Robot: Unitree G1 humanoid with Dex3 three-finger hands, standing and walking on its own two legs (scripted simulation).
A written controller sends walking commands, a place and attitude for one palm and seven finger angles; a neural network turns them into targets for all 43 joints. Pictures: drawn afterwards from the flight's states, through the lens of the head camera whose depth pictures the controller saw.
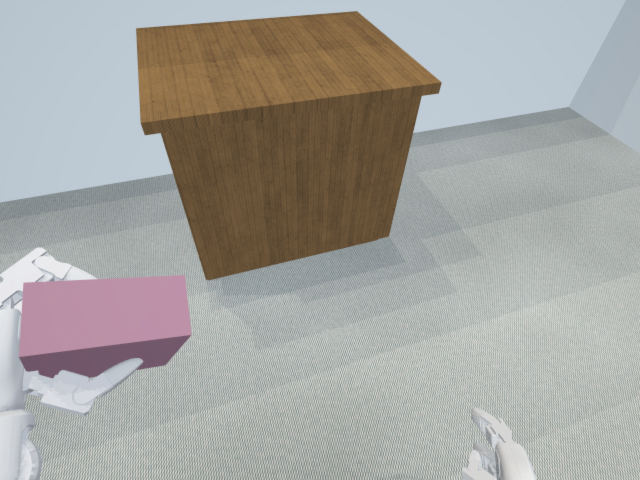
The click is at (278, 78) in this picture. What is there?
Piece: table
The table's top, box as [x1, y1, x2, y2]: [136, 11, 441, 134]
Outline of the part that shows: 441,82 356,11 136,28 140,121 145,134 438,93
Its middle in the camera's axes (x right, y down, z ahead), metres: -0.14 -0.56 +1.21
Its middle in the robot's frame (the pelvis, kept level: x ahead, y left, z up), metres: +1.27 +0.21 -0.03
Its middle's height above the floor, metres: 0.75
